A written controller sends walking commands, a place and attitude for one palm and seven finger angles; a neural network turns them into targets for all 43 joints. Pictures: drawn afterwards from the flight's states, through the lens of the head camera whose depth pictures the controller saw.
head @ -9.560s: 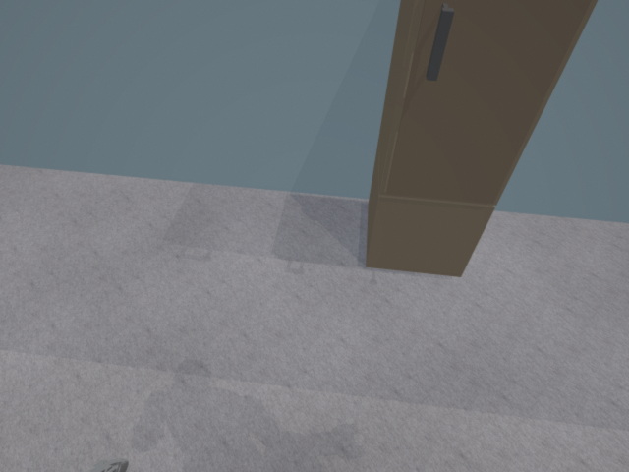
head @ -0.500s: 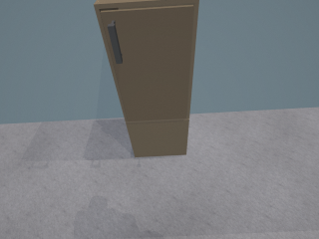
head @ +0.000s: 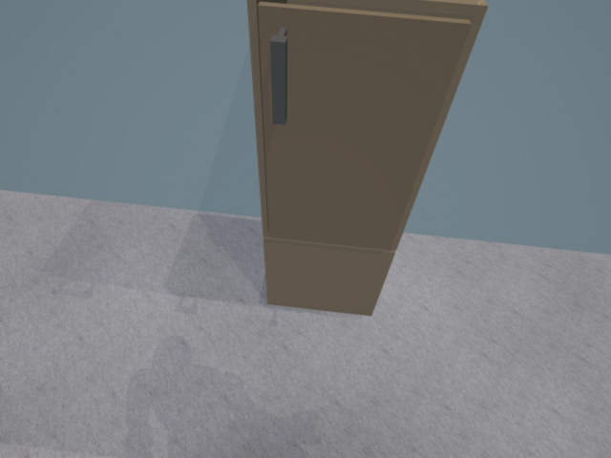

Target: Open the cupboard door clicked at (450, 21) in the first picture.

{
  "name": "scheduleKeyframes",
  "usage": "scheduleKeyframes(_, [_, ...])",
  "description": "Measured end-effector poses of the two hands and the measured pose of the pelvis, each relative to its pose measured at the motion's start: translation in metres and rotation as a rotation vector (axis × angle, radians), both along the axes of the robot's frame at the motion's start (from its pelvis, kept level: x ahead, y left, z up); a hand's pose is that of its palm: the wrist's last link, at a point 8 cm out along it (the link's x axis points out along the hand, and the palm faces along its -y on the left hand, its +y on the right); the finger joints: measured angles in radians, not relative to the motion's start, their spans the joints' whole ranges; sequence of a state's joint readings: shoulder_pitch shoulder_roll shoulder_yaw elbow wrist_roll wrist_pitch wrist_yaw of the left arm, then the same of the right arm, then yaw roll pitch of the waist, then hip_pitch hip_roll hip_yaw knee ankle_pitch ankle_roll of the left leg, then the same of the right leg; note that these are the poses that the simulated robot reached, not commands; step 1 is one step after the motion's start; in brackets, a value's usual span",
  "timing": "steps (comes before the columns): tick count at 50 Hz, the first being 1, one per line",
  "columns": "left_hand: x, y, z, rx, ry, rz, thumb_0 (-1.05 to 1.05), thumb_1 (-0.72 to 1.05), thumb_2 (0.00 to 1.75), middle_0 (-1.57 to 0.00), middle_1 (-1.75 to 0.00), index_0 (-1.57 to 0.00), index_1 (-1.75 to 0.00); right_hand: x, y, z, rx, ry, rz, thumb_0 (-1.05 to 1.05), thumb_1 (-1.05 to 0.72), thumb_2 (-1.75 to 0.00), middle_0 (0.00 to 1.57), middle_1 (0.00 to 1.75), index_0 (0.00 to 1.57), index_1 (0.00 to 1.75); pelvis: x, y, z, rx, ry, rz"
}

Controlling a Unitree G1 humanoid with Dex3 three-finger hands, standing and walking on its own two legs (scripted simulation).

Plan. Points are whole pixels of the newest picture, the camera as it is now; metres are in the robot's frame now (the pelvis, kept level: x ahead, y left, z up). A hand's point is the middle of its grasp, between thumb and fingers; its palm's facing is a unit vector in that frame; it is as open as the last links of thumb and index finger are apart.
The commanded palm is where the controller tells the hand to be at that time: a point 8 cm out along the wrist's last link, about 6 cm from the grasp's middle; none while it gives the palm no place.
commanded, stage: take the last steps up to it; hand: left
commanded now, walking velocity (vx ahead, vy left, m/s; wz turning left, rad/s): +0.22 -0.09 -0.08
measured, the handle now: (281, 77) +0.68 +0.13 +0.16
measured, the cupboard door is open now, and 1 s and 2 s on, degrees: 0 0 0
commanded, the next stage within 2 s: come to a stop and stand still in 0.24 s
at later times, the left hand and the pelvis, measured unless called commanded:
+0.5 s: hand (245, 385) +0.25 +0.12 -0.15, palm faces -0.04 -0.97 -0.25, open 7.4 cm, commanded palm none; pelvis +0.14 -0.05 +0.00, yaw -2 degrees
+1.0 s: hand out of the picture +0.14 +0.22 -0.17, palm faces +0.06 -0.98 -0.21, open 7.4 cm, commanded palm none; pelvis +0.10 +0.02 +0.01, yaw -1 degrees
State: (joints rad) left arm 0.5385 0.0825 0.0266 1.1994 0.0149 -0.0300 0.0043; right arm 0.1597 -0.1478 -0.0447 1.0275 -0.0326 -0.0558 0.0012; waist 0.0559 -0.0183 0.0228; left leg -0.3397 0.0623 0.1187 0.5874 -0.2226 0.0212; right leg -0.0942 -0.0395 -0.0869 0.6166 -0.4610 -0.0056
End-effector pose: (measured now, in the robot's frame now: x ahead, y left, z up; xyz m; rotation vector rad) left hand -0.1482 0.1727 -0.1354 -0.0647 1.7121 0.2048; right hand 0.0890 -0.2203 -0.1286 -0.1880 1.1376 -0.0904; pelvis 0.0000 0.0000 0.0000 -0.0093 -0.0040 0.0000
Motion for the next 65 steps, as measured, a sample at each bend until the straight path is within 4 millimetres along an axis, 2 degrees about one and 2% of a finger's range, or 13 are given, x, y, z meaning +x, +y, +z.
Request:
scheduleKeyframes(4, [0.059, 0.024, -0.004, 0.008, -0.056, -0.075, 0.01, 0.91, 0.90, -0.20, -0.30, -0.20, -0.30, 0.017, 0.013, 0.009, 0.012, -0.054, -0.072, -0.01, -0.92, -0.90, 0.20, 0.30, 0.20, 0.30, 0.023, 0.007, 0.006, 0.011, -0.017, -0.035])
scheduleKeyframes(8, [0.148, 0.048, -0.002, 0.059, -0.219, -0.135, 0.01, 0.91, 0.90, -0.20, -0.30, -0.20, -0.30, 0.021, -0.002, 0.018, -0.027, -0.049, -0.121, -0.04, -0.96, -0.90, 0.20, 0.30, 0.20, 0.30, 0.045, 0.007, 0.014, 0.015, -0.019, -0.036])
scheduleKeyframes(12, [0.237, 0.058, 0.007, 0.112, -0.392, -0.169, 0.01, 0.91, 0.90, -0.20, -0.30, -0.19, -0.29, 0.007, -0.013, 0.013, -0.031, 0.059, -0.131, -0.03, -0.95, -0.90, 0.20, 0.30, 0.20, 0.30, 0.069, -0.001, 0.017, 0.021, -0.018, -0.032])
scheduleKeyframes(18, [0.341, 0.041, 0.019, 0.157, -0.523, -0.255, 0.01, 0.91, 0.90, -0.20, -0.30, -0.19, -0.29, -0.017, -0.029, -0.009, 0.021, 0.236, -0.193, -0.01, -0.92, -0.90, 0.20, 0.30, 0.20, 0.30, 0.107, -0.025, 0.010, 0.030, -0.020, -0.040])
scheduleKeyframes(23, [0.387, 0.011, 0.017, 0.186, -0.556, -0.300, 0.00, 0.91, 0.90, -0.20, -0.30, -0.19, -0.29, -0.017, -0.046, -0.030, 0.061, 0.353, -0.219, 0.00, -0.91, -0.90, 0.20, 0.30, 0.19, 0.30, 0.137, -0.050, -0.003, 0.022, -0.023, -0.035])
scheduleKeyframes(28, [0.388, -0.012, 0.022, 0.171, -0.518, -0.281, 0.00, 0.91, 0.90, -0.20, -0.30, -0.20, -0.30, 0.011, -0.057, -0.025, 0.058, 0.357, -0.199, 0.01, -0.91, -0.90, 0.20, 0.30, 0.19, 0.30, 0.144, -0.057, 0.007, 0.041, -0.023, -0.024])
scheduleKeyframes(30, [0.385, -0.010, 0.025, 0.187, -0.515, -0.249, 0.00, 0.93, 0.90, -0.20, -0.30, -0.20, -0.30, 0.027, -0.061, -0.023, 0.053, 0.337, -0.177, 0.01, -0.91, -0.90, 0.20, 0.30, 0.19, 0.30, 0.142, -0.057, 0.010, 0.045, -0.020, -0.020])
scheduleKeyframes(38, [0.349, 0.025, 0.024, 0.220, -0.463, -0.221, 0.00, 0.92, 0.90, -0.21, -0.30, -0.20, -0.30, 0.085, -0.062, -0.012, 0.011, 0.170, -0.109, 0.00, -0.91, -0.90, 0.20, 0.30, 0.19, 0.30, 0.124, -0.039, 0.011, 0.043, -0.013, -0.021])
scheduleKeyframes(43, [0.319, 0.059, 0.009, 0.206, -0.441, -0.193, 0.00, 0.91, 0.90, -0.21, -0.30, -0.20, -0.30, 0.098, -0.044, 0.000, -0.031, 0.071, -0.076, 0.00, -0.91, -0.90, 0.20, 0.30, 0.19, 0.30, 0.110, -0.015, 0.005, 0.022, -0.013, -0.023])
scheduleKeyframes(47, [0.294, 0.084, -0.009, 0.174, -0.404, -0.164, 0.01, 0.91, 0.90, -0.20, -0.30, -0.20, -0.30, 0.083, -0.020, 0.008, -0.064, 0.043, -0.072, 0.00, -0.91, -0.90, 0.20, 0.30, 0.19, 0.30, 0.099, 0.006, 0.000, 0.009, -0.024, -0.027])
scheduleKeyframes(53, [0.257, 0.100, -0.001, 0.140, -0.328, -0.148, 0.01, 0.91, 0.90, -0.20, -0.30, -0.20, -0.30, 0.048, 0.013, 0.019, -0.061, 0.121, -0.079, 0.01, -0.91, -0.90, 0.20, 0.30, 0.20, 0.30, 0.094, 0.024, 0.015, -0.008, -0.004, -0.027])
scheduleKeyframes(59, [0.228, 0.099, 0.003, 0.124, -0.237, -0.177, 0.01, 0.91, 0.90, -0.20, -0.30, -0.20, -0.30, 0.024, 0.026, 0.012, -0.038, 0.155, -0.122, 0.01, -0.92, -0.90, 0.20, 0.30, 0.20, 0.30, 0.089, 0.035, 0.017, 0.015, 0.012, -0.044])
scheduleKeyframes(65, [0.225, 0.086, 0.007, 0.129, -0.248, -0.210, 0.01, 0.91, 0.90, -0.20, -0.30, -0.20, -0.30, -0.011, 0.031, -0.005, 0.012, 0.214, -0.170, 0.01, -0.93, -0.90, 0.20, 0.30, 0.20, 0.30, 0.079, 0.035, 0.014, 0.023, 0.004, -0.052])
